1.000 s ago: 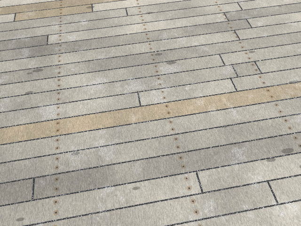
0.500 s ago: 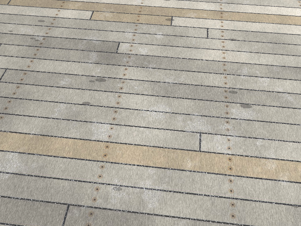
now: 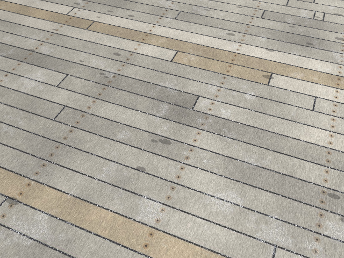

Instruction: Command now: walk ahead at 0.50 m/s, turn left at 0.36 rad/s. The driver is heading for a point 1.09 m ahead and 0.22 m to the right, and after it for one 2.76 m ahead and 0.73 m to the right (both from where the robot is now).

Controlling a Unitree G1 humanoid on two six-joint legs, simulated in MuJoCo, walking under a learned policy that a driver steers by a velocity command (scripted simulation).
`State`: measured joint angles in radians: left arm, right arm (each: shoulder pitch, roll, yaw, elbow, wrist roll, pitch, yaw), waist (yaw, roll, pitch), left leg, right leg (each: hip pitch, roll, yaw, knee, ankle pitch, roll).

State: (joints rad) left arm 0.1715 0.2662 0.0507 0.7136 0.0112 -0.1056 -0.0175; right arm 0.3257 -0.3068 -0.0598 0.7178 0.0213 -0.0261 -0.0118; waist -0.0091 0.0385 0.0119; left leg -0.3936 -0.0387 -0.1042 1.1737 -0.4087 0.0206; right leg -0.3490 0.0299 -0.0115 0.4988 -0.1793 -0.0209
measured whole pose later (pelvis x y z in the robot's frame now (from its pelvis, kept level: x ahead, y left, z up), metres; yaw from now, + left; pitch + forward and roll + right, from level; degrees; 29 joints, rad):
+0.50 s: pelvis +0.26 +0.05 +0.01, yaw -4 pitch +1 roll +0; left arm 0.33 0.31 0.06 0.84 -0.03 -0.05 0.00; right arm 0.18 -0.25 -0.05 0.69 -0.01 -0.08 0.02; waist 0.02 -0.04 0.02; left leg -0.30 0.00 0.07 0.46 -0.19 0.03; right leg -0.45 -0.05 0.04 1.14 -0.37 0.00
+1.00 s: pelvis +0.43 -0.01 +0.00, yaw -21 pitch +3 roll +2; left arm 0.17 0.30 0.07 0.64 0.00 0.01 -0.01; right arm 0.10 -0.31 -0.06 0.74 -0.01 -0.01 -0.03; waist 0.02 0.02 0.08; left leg -0.55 0.02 -0.06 1.12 -0.44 -0.05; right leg -0.43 0.08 0.05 0.48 -0.09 -0.08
